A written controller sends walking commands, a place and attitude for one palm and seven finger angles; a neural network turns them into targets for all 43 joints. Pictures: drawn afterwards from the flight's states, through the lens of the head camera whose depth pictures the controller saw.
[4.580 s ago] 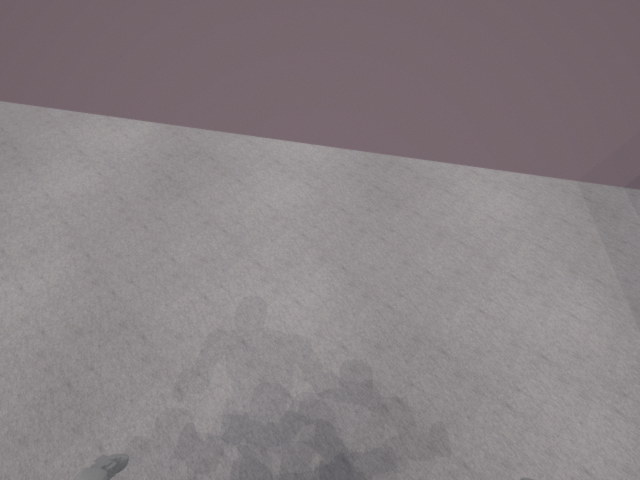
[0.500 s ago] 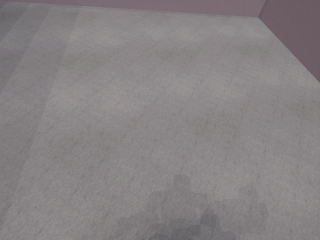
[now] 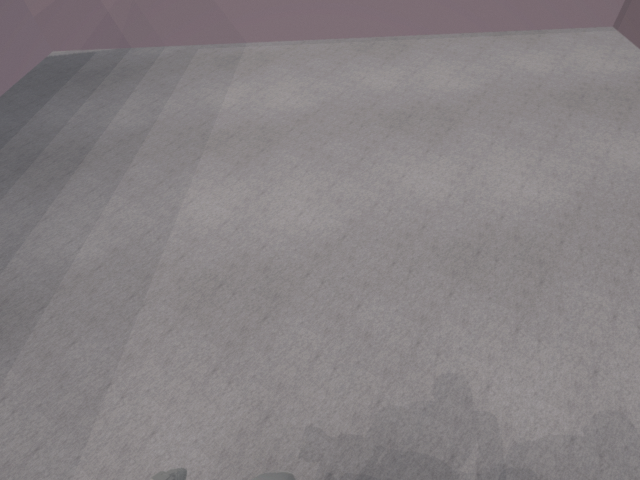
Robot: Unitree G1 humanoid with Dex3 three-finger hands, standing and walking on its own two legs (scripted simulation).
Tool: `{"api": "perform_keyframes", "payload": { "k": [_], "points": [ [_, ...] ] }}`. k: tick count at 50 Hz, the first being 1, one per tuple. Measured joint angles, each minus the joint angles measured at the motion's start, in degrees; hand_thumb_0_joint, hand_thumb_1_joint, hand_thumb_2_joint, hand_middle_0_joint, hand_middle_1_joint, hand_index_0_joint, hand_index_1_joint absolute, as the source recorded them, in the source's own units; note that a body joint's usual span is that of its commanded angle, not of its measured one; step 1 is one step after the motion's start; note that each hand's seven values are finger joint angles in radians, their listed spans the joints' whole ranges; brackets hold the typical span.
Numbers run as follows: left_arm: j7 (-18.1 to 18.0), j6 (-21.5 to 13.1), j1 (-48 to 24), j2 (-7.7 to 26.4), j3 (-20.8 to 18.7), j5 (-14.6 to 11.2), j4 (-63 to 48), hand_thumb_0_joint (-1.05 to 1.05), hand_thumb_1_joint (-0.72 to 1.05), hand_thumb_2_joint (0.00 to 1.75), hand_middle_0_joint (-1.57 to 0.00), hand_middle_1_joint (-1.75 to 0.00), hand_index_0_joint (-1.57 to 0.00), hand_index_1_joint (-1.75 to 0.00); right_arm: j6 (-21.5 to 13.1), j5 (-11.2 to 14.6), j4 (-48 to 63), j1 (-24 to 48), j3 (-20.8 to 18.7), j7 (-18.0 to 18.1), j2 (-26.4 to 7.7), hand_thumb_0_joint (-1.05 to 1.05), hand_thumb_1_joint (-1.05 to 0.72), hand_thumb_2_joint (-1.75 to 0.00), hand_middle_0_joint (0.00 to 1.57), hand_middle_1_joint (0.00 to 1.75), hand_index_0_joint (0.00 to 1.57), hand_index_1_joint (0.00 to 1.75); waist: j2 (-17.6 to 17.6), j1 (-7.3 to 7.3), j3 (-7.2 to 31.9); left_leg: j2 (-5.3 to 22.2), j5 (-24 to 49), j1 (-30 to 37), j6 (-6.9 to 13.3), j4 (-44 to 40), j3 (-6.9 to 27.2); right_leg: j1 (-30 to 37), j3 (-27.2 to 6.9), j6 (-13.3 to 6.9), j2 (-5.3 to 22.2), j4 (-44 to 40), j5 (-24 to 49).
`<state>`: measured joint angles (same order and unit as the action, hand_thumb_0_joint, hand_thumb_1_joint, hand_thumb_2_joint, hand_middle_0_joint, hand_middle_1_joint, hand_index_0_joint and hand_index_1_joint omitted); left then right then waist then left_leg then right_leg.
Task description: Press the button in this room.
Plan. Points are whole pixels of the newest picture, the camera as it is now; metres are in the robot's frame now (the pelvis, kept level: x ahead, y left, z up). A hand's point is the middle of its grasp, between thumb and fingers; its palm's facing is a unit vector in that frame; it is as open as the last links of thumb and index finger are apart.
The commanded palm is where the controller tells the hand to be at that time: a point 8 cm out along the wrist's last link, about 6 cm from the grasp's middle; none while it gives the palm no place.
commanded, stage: turn or walk to find it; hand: left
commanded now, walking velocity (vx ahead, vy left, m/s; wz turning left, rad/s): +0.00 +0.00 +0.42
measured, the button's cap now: out of the picture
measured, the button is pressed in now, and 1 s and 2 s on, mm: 0 0 0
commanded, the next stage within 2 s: none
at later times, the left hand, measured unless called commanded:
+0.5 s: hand out of the picture -0.08 +0.25 -0.19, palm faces +0.29 -0.92 -0.24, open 7.3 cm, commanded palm none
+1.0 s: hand out of the picture -0.06 +0.20 -0.14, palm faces +0.42 -0.86 -0.28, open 7.3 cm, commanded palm none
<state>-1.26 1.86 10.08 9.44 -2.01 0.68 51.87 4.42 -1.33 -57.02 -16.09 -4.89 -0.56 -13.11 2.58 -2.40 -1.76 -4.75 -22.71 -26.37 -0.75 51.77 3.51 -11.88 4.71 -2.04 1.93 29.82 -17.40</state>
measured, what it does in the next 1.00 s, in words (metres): steps on the spot, turning left: left foot, then right foot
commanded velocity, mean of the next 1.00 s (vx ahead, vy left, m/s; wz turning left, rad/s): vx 0.00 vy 0.00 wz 0.42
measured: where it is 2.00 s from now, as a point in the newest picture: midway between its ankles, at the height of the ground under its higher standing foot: outside the picture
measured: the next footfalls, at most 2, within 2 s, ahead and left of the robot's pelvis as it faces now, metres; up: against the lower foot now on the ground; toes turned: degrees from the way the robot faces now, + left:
left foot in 0.40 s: -0.02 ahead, +0.15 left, +0.00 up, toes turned +16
right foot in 0.88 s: +0.01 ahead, -0.09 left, +0.00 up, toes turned +18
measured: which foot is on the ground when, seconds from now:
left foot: up 0.00-0.38, down 0.40-0.88, up 0.90-1.00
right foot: down 0.00-0.40, up 0.42-0.86, down 0.88-1.00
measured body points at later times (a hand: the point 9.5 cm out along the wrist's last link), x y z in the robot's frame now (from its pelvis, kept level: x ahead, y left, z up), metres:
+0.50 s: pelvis -0.04 +0.04 -0.01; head -0.03 +0.07 +0.44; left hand -0.09 +0.30 -0.17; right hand +0.13 -0.18 -0.13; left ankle -0.06 +0.14 -0.74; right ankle -0.03 -0.10 -0.69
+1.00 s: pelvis -0.07 -0.02 +0.00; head -0.05 -0.05 +0.45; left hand -0.08 +0.24 -0.12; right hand +0.05 -0.24 -0.17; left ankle -0.11 +0.12 -0.67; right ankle -0.03 -0.10 -0.74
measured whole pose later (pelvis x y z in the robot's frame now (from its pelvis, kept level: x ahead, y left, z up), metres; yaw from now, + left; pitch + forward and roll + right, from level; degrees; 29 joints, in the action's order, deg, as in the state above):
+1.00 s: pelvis -0.07 -0.02 +0.00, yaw +25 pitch -2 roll +2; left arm -1.0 1.6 10.2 9.4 -1.9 0.8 51.6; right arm 4.9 -1.4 -56.9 -15.4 -5.0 -0.8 -13.7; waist 2.7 -2.1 -2.8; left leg -3.2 -22.8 -27.7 -1.3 58.8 3.1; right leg -12.7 5.9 -2.0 3.3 31.1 -16.4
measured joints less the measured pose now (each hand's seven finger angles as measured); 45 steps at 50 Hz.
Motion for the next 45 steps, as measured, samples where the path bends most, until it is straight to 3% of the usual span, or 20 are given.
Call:
{"api": "perform_keyframes", "payload": {
  "k": [4,8,16,19,21,23,26,29,38,43,45],
  "points": [
    [0.0,-0.4,1.5,-0.3,0.2,-0.1,1.0,0.00,0.91,0.90,-0.20,-0.30,-0.20,-0.30,-0.1,-0.1,-0.2,0.1,-0.4,-0.4,-0.9,0.01,-0.91,-0.90,0.20,0.30,0.20,0.29,-0.2,-0.10,-0.3,3.1,3.2,-2.5,-1.7,12.6,-0.7,1.7,2.3,-0.2,0.9,-2.3,1.2],
    [0.0,-1.1,2.5,-0.5,0.2,0.1,1.6,0.00,0.91,0.90,-0.20,-0.30,-0.20,-0.30,0.2,0.0,-0.7,0.5,-0.4,-0.3,-1.2,0.01,-0.91,-0.90,0.20,0.30,0.20,0.29,-0.6,0.41,-0.9,5.8,3.2,-1.0,-3.1,12.8,-0.7,2.0,4.9,-0.2,1.9,-2.3,1.1],
    [0.3,-1.0,4.8,1.3,-0.4,0.9,3.1,0.00,0.91,0.90,-0.20,-0.30,-0.20,-0.30,0.0,0.7,-0.4,5.2,0.8,-0.1,-0.7,0.01,-0.91,-0.90,0.20,0.30,0.20,0.29,-3.1,3.25,-2.7,6.9,-2.6,7.1,-2.9,-5.2,-4.8,0.0,8.4,1.3,5.1,1.5,-0.2],
    [0.4,-0.5,5.8,2.9,-1.0,0.6,4.0,0.00,0.91,0.90,-0.20,-0.30,-0.20,-0.30,-1.2,0.9,1.0,7.1,1.4,-0.1,-0.3,0.01,-0.91,-0.90,0.20,0.30,0.20,0.29,-4.0,3.71,-2.7,6.3,3.5,11.7,-2.0,-16.5,-6.8,-1.5,9.7,2.7,6.4,5.1,-1.7],
    [0.3,0.6,6.1,4.4,-1.6,0.2,4.7,0.00,0.91,0.90,-0.20,-0.30,-0.20,-0.30,-2.3,0.7,1.7,8.2,1.6,-0.1,0.6,0.01,-0.91,-0.90,0.20,0.30,0.20,0.29,-5.9,4.12,-2.8,5.1,6.3,12.0,0.4,-17.9,-7.3,-4.3,7.7,4.0,7.5,11.2,-6.5],
    [0.1,2.0,6.1,5.4,-1.9,0.2,5.2,0.00,0.91,0.90,-0.20,-0.30,-0.20,-0.30,-2.8,0.5,2.4,8.9,2.2,-0.1,1.4,0.01,-0.91,-0.90,0.20,0.30,0.20,0.29,-6.6,4.61,-2.7,4.7,4.8,12.0,2.1,-17.5,-7.4,-7.8,3.6,4.7,6.2,20.0,-12.0],
    [0.4,2.8,5.3,5.8,-2.2,0.2,5.7,0.01,0.91,0.90,-0.20,-0.30,-0.20,-0.30,-3.1,0.3,3.0,8.9,2.8,0.6,2.0,0.00,-0.91,-0.90,0.20,0.30,0.20,0.29,-5.8,4.22,-2.0,4.7,6.2,12.9,2.8,-20.4,-6.2,-11.5,0.5,5.4,4.5,29.1,-10.4],
    [0.9,2.2,4.1,5.8,-2.2,0.2,5.0,0.01,0.91,0.90,-0.20,-0.30,-0.20,-0.30,-3.2,0.4,3.1,8.6,3.1,0.8,2.3,0.00,-0.91,-0.90,0.20,0.30,0.20,0.30,-5.0,3.98,-1.9,4.1,8.8,13.6,3.1,-23.8,-5.0,-13.3,-1.4,6.1,4.0,31.9,-6.9],
    [0.6,1.7,-0.1,4.3,-1.8,-0.1,2.2,0.00,0.91,0.90,-0.20,-0.30,-0.20,-0.30,-2.8,0.1,2.7,5.2,2.7,0.6,2.6,0.00,-0.90,-0.90,0.21,0.30,0.21,0.30,-3.2,1.64,-1.4,2.3,12.3,12.5,2.8,-26.2,-1.9,-10.5,-3.4,6.8,2.4,22.8,-7.5],
    [0.6,0.7,-1.8,2.6,-1.1,-0.5,0.3,0.00,0.91,0.90,-0.20,-0.30,-0.20,-0.30,-1.8,-0.1,1.9,3.0,1.8,0.4,1.5,0.01,-0.90,-0.90,0.21,0.30,0.21,0.30,-1.4,0.28,-1.2,1.7,12.7,9.2,1.2,-23.6,0.3,-4.6,-2.8,5.7,0.4,8.2,-3.9],
    [0.4,-0.3,-1.8,1.7,-0.8,-0.2,-0.1,0.00,0.91,0.90,-0.20,-0.30,-0.20,-0.30,-1.4,0.3,1.4,2.2,1.3,0.3,0.8,0.01,-0.90,-0.90,0.21,0.30,0.21,0.30,-0.2,0.28,-1.3,1.6,9.6,6.8,0.5,-19.5,1.3,-2.5,-1.8,3.7,-0.2,3.0,-0.4]
  ]
}}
